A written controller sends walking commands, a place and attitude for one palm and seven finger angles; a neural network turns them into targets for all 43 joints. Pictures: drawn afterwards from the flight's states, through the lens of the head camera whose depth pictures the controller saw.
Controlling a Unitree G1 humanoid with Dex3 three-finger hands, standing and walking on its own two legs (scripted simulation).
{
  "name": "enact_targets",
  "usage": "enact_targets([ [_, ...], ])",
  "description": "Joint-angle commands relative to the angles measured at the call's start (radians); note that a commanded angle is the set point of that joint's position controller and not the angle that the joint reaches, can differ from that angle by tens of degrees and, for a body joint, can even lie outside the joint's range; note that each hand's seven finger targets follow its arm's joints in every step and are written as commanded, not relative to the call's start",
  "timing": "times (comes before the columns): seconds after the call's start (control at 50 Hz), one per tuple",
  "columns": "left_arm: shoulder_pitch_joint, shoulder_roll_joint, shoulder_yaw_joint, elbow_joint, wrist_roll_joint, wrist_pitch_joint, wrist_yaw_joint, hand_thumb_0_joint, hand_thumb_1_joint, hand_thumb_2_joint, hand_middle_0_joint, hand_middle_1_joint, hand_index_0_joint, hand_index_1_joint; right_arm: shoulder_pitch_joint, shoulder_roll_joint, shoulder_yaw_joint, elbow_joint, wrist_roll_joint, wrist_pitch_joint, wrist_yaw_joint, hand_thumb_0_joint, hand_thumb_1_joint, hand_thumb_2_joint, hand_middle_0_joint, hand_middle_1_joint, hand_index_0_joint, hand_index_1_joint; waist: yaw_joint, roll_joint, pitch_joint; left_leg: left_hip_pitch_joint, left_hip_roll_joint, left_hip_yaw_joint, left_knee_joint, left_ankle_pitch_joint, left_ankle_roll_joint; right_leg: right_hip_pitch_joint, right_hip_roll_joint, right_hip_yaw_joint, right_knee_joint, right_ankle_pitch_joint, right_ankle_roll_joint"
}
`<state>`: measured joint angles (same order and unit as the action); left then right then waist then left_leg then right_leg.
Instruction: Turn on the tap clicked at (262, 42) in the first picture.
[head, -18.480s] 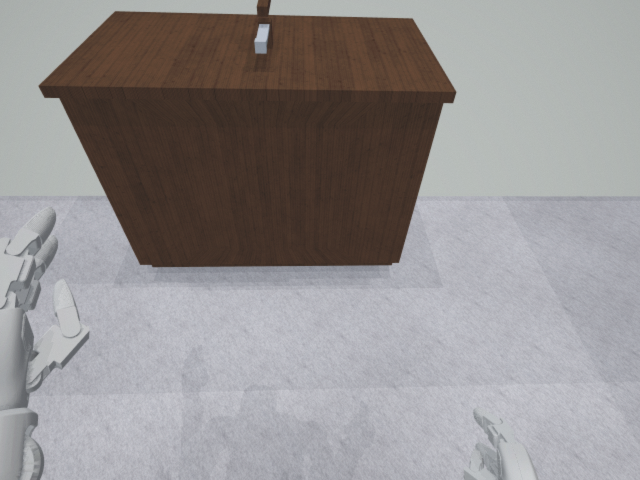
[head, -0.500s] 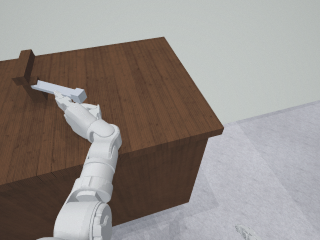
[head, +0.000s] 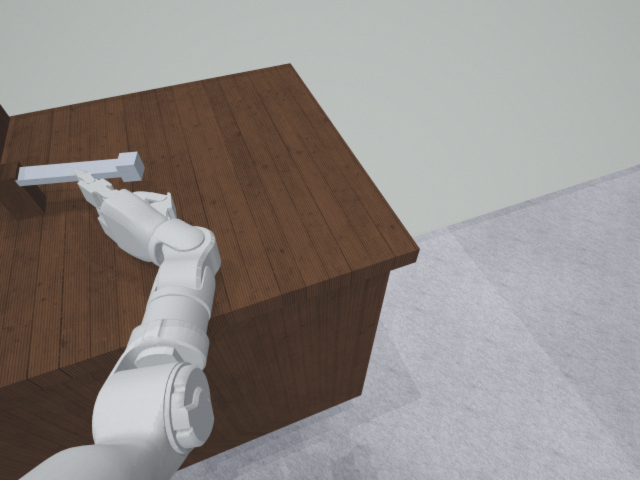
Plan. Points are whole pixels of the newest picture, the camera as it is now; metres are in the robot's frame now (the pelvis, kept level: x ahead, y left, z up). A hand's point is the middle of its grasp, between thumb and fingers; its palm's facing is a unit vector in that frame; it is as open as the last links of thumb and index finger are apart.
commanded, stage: lift the hand up off the lever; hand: left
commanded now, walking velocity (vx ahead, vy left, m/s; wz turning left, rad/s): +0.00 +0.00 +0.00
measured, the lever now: (130, 166) +0.50 +0.25 +0.13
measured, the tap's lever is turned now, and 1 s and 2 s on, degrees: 76 83 83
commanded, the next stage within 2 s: none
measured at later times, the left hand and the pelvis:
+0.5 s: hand (145, 198) +0.44 +0.22 +0.13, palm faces +0.81 -0.58 -0.06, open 7.8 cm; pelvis +0.01 +0.01 +0.01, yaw +0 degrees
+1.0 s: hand (149, 193) +0.44 +0.20 +0.14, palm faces +0.80 -0.59 -0.10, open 7.8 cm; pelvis +0.01 +0.01 +0.01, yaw +0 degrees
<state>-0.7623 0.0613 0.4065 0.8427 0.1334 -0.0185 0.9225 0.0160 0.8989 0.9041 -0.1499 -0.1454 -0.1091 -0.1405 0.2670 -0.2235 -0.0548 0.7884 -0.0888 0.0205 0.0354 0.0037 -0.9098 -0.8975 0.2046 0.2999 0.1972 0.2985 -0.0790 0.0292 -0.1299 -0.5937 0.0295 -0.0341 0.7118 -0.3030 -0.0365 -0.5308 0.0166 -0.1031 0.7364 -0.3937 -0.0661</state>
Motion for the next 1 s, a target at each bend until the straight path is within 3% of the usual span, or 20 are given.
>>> enact_targets([
  [0.0,-0.437,0.24,0.026,-0.164,0.025,-0.043,-0.008,0.0,0.9,0.9,-0.15,-0.15,-0.15,-0.15,-0.002,-0.12,-0.032,-0.098,0.001,-0.035,-0.007,0.0,-0.9,-0.9,0.2,0.3,0.2,0.3,0.006,-0.083,-0.295,0.119,-0.046,0.045,-0.034,0.164,0.065,0.17,-0.036,0.075,-0.154,0.347,0.079],
  [0.02,-0.453,0.217,0.002,-0.18,0.023,-0.047,-0.011,0.0,0.9,0.9,-0.15,-0.15,-0.15,-0.15,-0.001,-0.117,-0.029,-0.105,0.003,-0.035,-0.004,0.0,-0.9,-0.9,0.2,0.3,0.2,0.3,-0.002,-0.075,-0.3,0.129,-0.047,0.048,-0.035,0.172,0.066,0.168,-0.036,0.074,-0.152,0.356,0.079],
  [0.1,-0.399,0.227,0.018,-0.205,0.023,-0.042,-0.019,0.0,0.9,0.9,-0.15,-0.15,-0.15,-0.15,0.01,-0.118,-0.033,-0.11,0.002,-0.03,-0.001,0.0,-0.9,-0.9,0.2,0.3,0.2,0.3,0.015,-0.055,-0.329,0.158,-0.044,0.05,-0.039,0.226,0.063,0.202,-0.032,0.064,-0.14,0.426,0.075],
  [0.18,-0.356,0.183,-0.013,-0.289,0.012,-0.035,-0.023,0.0,0.9,0.9,-0.15,-0.15,-0.15,-0.15,0.008,-0.112,-0.034,-0.126,0.005,-0.031,0.008,0.0,-0.9,-0.9,0.2,0.3,0.2,0.3,0.022,-0.068,-0.344,0.191,-0.041,0.056,-0.043,0.277,0.06,0.235,-0.029,0.056,-0.139,0.492,0.076],
  [0.2,-0.32,0.212,0.016,-0.299,0.01,-0.032,-0.024,0.0,0.9,0.9,-0.15,-0.15,-0.15,-0.15,0.005,-0.116,-0.039,-0.124,0.006,-0.03,0.006,0.0,-0.9,-0.9,0.2,0.3,0.2,0.3,0.034,-0.061,-0.344,0.195,-0.04,0.052,-0.048,0.288,0.06,0.247,-0.026,0.052,-0.139,0.492,0.07],
  [0.28,-0.329,0.164,-0.043,-0.363,0.004,-0.017,-0.036,0.0,0.9,0.9,-0.15,-0.15,-0.15,-0.15,-0.017,-0.112,-0.036,-0.128,0.011,-0.038,0.008,0.0,-0.9,-0.9,0.2,0.3,0.2,0.3,0.021,-0.069,-0.309,0.223,-0.037,0.056,-0.054,0.291,0.06,0.236,-0.025,0.05,-0.156,0.477,0.07],
  [0.34,-0.384,0.115,-0.107,-0.413,0.005,-0.016,-0.044,0.0,0.9,0.9,-0.15,-0.15,-0.15,-0.15,-0.035,-0.107,-0.034,-0.12,0.012,-0.048,0.008,0.0,-0.9,-0.9,0.2,0.3,0.2,0.3,0.012,-0.024,-0.291,0.266,-0.034,0.048,-0.065,0.294,0.057,0.2,-0.015,0.041,-0.16,0.409,0.055],
  [0.42,-0.337,0.107,-0.111,-0.449,-0.007,0.0,-0.047,0.0,0.9,0.9,-0.15,-0.15,-0.15,-0.15,-0.053,-0.106,-0.035,-0.121,0.015,-0.054,0.005,0.0,-0.9,-0.9,0.2,0.3,0.2,0.3,0.031,-0.02,-0.317,0.301,-0.034,0.045,-0.07,0.33,0.053,0.223,-0.012,0.036,-0.158,0.425,0.049],
  [0.52,-0.277,0.046,-0.157,-0.437,-0.028,0.057,-0.056,0.0,0.9,0.9,-0.15,-0.15,-0.15,-0.15,-0.088,-0.103,-0.026,-0.126,0.024,-0.046,0.005,0.0,-0.9,-0.9,0.2,0.3,0.2,0.3,0.042,-0.045,-0.255,0.307,-0.032,0.041,-0.093,0.341,0.046,0.228,-0.014,0.024,-0.175,0.418,0.045],
  [0.58,-0.321,0.056,-0.148,-0.439,-0.029,0.078,-0.046,0.0,0.9,0.9,-0.15,-0.15,-0.15,-0.15,-0.108,-0.102,-0.022,-0.125,0.026,-0.046,0.002,0.0,-0.9,-0.9,0.2,0.3,0.2,0.3,0.041,-0.073,-0.241,0.299,-0.035,0.04,-0.104,0.308,0.047,0.23,-0.015,0.027,-0.192,0.386,0.047],
  [0.6,-0.317,0.096,-0.109,-0.446,-0.026,0.079,-0.041,0.0,0.9,0.9,-0.15,-0.15,-0.15,-0.15,-0.114,-0.104,-0.024,-0.12,0.023,-0.045,-0.003,0.0,-0.9,-0.9,0.2,0.3,0.2,0.3,0.054,-0.054,-0.25,0.301,-0.036,0.036,-0.108,0.308,0.046,0.234,-0.012,0.026,-0.191,0.376,0.044],
  [0.66,-0.376,0.049,-0.165,-0.46,-0.005,0.087,-0.033,0.0,0.9,0.9,-0.15,-0.15,-0.15,-0.15,-0.125,-0.093,-0.019,-0.119,0.02,-0.048,0.001,0.0,-0.9,-0.9,0.2,0.3,0.2,0.3,0.039,-0.032,-0.252,0.315,-0.032,0.039,-0.1,0.317,0.042,0.213,-0.015,0.026,-0.186,0.371,0.043],
  [0.7,-0.358,0.092,-0.122,-0.475,0.004,0.088,-0.026,0.0,0.9,0.9,-0.15,-0.15,-0.15,-0.15,-0.119,-0.097,-0.025,-0.117,0.017,-0.048,-0.002,0.0,-0.9,-0.9,0.2,0.3,0.2,0.3,0.056,-0.04,-0.293,0.329,-0.029,0.03,-0.099,0.343,0.038,0.231,-0.009,0.023,-0.176,0.385,0.038],
  [0.74,-0.366,0.033,-0.176,-0.473,0.0,0.1,-0.03,0.0,0.9,0.9,-0.15,-0.15,-0.15,-0.15,-0.127,-0.09,-0.02,-0.121,0.019,-0.049,0.001,0.0,-0.9,-0.9,0.2,0.3,0.2,0.3,0.046,-0.023,-0.289,0.335,-0.03,0.033,-0.095,0.353,0.034,0.22,-0.013,0.022,-0.172,0.389,0.038],
  [0.78,-0.349,0.046,-0.158,-0.452,-0.01,0.116,-0.028,0.0,0.9,0.9,-0.15,-0.15,-0.15,-0.15,-0.129,-0.094,-0.019,-0.122,0.021,-0.046,-0.001,0.0,-0.9,-0.9,0.2,0.3,0.2,0.3,0.046,-0.06,-0.278,0.321,-0.032,0.039,-0.098,0.34,0.038,0.236,-0.016,0.025,-0.182,0.402,0.044],
  [0.8,-0.316,0.082,-0.119,-0.431,-0.017,0.124,-0.03,0.0,0.9,0.9,-0.15,-0.15,-0.15,-0.15,-0.131,-0.099,-0.021,-0.12,0.022,-0.042,-0.006,0.0,-0.9,-0.9,0.2,0.3,0.2,0.3,0.061,-0.063,-0.271,0.309,-0.033,0.032,-0.11,0.327,0.037,0.244,-0.012,0.023,-0.187,0.384,0.042],
  [0.82,-0.341,0.053,-0.148,-0.434,-0.02,0.131,-0.033,0.0,0.9,0.9,-0.15,-0.15,-0.15,-0.15,-0.137,-0.096,-0.014,-0.124,0.025,-0.04,-0.006,0.0,-0.9,-0.9,0.2,0.3,0.2,0.3,0.051,-0.057,-0.261,0.31,-0.033,0.038,-0.112,0.325,0.039,0.242,-0.018,0.027,-0.19,0.391,0.044],
  [0.88,-0.361,0.051,-0.152,-0.46,-0.021,0.138,-0.03,0.0,0.9,0.9,-0.15,-0.15,-0.15,-0.15,-0.139,-0.093,-0.014,-0.126,0.024,-0.044,-0.005,0.0,-0.9,-0.9,0.2,0.3,0.2,0.3,0.052,-0.058,-0.273,0.314,-0.036,0.043,-0.112,0.322,0.042,0.254,-0.019,0.03,-0.197,0.402,0.047],
  [0.9,-0.349,0.092,-0.115,-0.448,-0.019,0.139,-0.028,0.0,0.9,0.9,-0.15,-0.15,-0.15,-0.15,-0.136,-0.097,-0.018,-0.119,0.023,-0.044,-0.01,0.0,-0.9,-0.9,0.2,0.3,0.2,0.3,0.06,-0.073,-0.271,0.308,-0.035,0.036,-0.117,0.315,0.042,0.255,-0.014,0.027,-0.199,0.388,0.046],
  [0.98,-0.392,0.086,-0.13,-0.471,-0.012,0.138,-0.027,0.0,0.9,0.9,-0.15,-0.15,-0.15,-0.15,-0.13,-0.095,-0.016,-0.119,0.023,-0.053,-0.01,0.0,-0.9,-0.9,0.2,0.3,0.2,0.3,0.05,-0.07,-0.278,0.305,-0.036,0.043,-0.115,0.306,0.046,0.262,-0.021,0.035,-0.203,0.399,0.051],
])
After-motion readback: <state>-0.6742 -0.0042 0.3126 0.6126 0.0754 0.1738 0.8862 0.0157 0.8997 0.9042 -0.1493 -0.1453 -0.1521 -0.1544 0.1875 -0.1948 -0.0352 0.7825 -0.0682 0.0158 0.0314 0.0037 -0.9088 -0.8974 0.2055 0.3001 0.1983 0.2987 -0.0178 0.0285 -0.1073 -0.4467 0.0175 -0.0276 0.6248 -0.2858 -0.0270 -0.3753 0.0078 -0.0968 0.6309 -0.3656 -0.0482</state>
